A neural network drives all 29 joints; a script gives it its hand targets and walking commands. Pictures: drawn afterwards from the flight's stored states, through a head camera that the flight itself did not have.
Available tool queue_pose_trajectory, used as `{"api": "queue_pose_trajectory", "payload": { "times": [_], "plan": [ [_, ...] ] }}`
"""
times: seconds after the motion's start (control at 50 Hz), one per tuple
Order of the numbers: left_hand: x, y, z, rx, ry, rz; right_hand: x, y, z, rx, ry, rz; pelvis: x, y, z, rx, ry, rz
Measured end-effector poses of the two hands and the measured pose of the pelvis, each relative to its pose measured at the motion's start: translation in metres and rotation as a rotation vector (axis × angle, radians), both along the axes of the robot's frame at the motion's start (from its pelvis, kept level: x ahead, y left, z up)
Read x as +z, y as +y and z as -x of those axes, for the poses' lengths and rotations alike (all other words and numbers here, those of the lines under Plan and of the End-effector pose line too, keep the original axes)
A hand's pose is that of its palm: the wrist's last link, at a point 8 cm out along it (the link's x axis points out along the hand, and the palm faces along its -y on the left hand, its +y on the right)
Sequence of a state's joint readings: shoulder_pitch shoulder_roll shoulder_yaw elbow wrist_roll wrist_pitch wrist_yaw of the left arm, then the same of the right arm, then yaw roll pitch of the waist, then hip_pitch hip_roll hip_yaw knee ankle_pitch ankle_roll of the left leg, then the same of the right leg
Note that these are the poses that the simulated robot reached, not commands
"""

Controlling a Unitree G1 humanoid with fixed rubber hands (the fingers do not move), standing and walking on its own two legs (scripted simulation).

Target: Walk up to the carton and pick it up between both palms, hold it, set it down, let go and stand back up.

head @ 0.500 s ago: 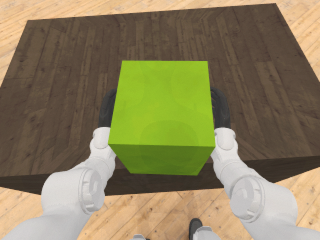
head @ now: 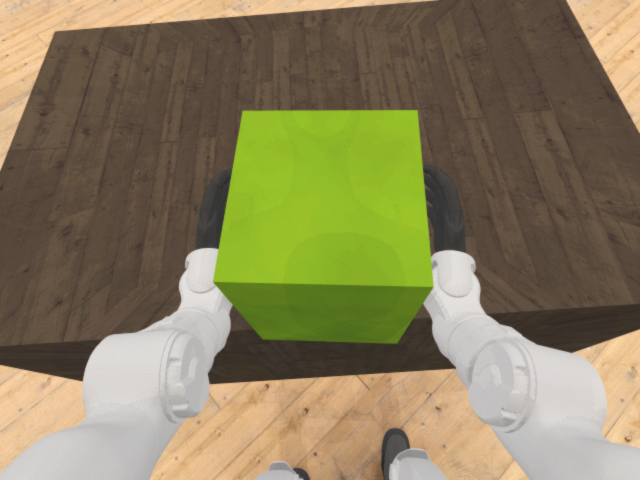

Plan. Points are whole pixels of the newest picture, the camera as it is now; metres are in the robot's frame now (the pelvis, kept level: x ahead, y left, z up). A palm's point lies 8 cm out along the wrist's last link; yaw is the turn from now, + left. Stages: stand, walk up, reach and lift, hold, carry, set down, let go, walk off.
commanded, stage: reach and lift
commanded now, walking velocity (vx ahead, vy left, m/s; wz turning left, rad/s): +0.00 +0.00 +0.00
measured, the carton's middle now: (329, 241) +0.42 +0.02 -0.02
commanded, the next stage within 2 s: none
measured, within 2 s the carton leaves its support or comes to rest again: leaves its support in 0.98 s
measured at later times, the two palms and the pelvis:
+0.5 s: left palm (214, 241) +0.41 +0.17 +0.00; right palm (445, 235) +0.42 -0.12 +0.00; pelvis +0.00 +0.01 -0.01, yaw -2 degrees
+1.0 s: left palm (219, 266) +0.37 +0.15 +0.01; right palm (458, 257) +0.39 -0.13 +0.01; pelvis -0.02 +0.01 +0.00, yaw +0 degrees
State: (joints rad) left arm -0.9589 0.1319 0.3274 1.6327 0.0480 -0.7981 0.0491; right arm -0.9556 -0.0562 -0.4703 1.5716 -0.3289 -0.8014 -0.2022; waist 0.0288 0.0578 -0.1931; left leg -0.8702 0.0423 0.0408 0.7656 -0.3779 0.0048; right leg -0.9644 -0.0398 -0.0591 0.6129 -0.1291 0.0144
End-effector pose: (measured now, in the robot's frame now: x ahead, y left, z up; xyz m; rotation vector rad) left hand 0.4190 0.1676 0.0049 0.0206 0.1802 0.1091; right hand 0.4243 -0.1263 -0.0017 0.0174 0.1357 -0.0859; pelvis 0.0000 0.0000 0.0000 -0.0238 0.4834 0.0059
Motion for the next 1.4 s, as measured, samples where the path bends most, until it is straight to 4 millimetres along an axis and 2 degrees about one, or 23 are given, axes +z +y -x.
{"api": "queue_pose_trajectory", "payload": {
  "times": [0.4,0.62,0.78,1.02,1.1,1.2,1.4],
  "plan": [
    [-0.002,0.000,0.003,0.010,-0.035,0.026,0.002,-0.001,0.002,0.018,-0.012,0.035,-0.006,0.003,0.004,-0.022,0.013,0.009],
    [-0.005,-0.001,0.015,0.048,-0.022,0.055,0.004,0.002,0.006,0.017,0.016,0.062,-0.006,0.007,0.001,-0.016,-0.006,0.022],
    [-0.004,-0.007,0.028,0.059,-0.012,0.072,0.007,-0.002,0.018,0.014,0.037,0.096,-0.004,0.008,0.004,-0.001,-0.028,0.030],
    [0.003,-0.013,0.046,0.061,0.036,0.076,0.013,-0.009,0.038,0.011,0.087,0.110,-0.005,0.006,0.017,0.009,-0.068,0.021],
    [0.012,-0.016,0.050,0.064,0.028,0.078,0.020,-0.011,0.042,0.010,0.080,0.108,-0.007,0.005,0.022,0.021,-0.081,0.020],
    [0.036,-0.022,0.047,0.054,-0.003,0.076,0.040,-0.017,0.043,-0.008,0.053,0.075,-0.009,0.004,0.028,0.032,-0.099,0.011],
    [0.107,-0.036,0.035,0.040,-0.027,0.050,0.105,-0.032,0.035,-0.022,0.035,0.004,0.002,-0.003,0.033,0.036,-0.191,-0.015]
  ]
}}
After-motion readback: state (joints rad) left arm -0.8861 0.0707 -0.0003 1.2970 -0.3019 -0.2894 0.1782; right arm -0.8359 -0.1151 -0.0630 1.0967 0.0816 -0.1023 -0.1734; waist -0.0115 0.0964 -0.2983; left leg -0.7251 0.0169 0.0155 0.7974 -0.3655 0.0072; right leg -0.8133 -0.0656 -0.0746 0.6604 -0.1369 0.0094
